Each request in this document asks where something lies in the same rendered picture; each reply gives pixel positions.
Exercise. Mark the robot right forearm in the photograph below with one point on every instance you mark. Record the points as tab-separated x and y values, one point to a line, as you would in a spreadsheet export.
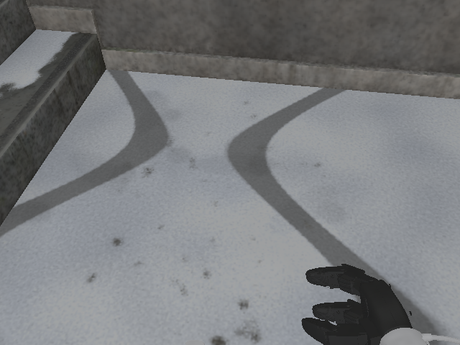
403	336

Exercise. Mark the right robot hand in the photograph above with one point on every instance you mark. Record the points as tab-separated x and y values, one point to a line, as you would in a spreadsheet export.
362	323

